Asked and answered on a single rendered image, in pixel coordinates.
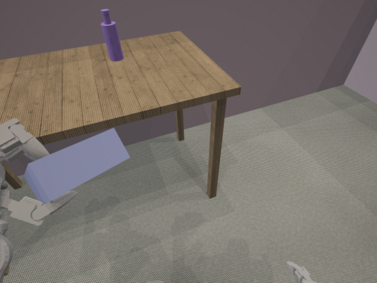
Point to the table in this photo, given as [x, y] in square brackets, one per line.
[67, 93]

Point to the right robot hand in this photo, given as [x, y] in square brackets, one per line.
[300, 273]

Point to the sponge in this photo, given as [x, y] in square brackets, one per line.
[56, 174]

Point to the left robot hand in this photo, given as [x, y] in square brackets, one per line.
[15, 141]

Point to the left robot forearm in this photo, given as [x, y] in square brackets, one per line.
[6, 250]

